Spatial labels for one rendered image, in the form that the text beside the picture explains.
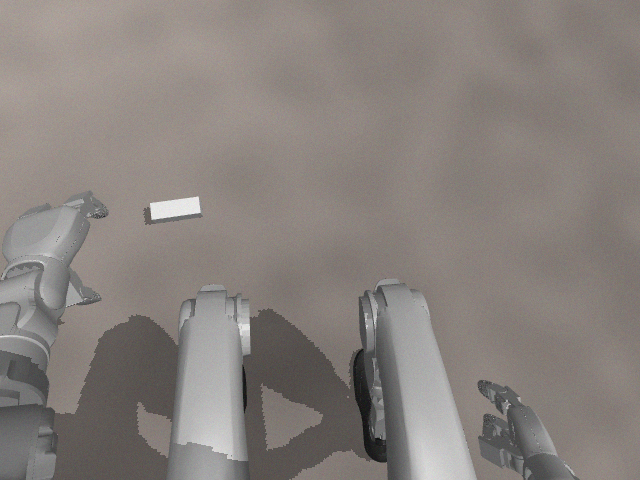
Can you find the left robot arm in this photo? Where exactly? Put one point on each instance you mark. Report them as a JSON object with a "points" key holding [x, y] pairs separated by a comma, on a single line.
{"points": [[33, 292]]}

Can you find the left robot hand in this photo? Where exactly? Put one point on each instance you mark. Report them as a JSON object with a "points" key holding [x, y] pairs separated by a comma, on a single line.
{"points": [[57, 233]]}

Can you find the small box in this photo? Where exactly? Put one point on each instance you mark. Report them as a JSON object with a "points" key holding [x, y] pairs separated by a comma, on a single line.
{"points": [[174, 210]]}

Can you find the right robot foot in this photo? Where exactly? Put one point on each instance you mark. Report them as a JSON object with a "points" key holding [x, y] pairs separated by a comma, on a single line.
{"points": [[375, 447]]}

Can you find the right robot arm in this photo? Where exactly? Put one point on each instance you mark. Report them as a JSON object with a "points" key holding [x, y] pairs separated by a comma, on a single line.
{"points": [[547, 467]]}

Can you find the right robot hand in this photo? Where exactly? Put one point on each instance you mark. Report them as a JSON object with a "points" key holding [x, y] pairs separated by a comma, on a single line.
{"points": [[509, 444]]}

